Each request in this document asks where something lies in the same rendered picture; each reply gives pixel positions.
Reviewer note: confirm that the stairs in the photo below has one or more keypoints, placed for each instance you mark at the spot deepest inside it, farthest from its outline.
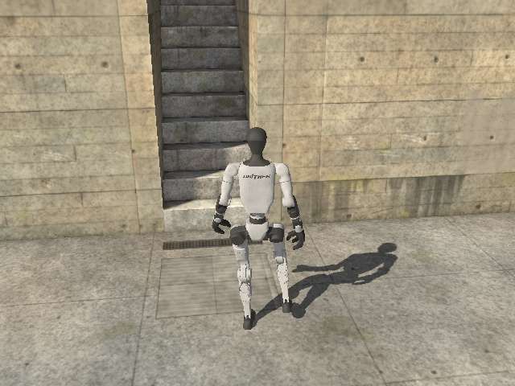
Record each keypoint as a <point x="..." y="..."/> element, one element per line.
<point x="204" y="111"/>

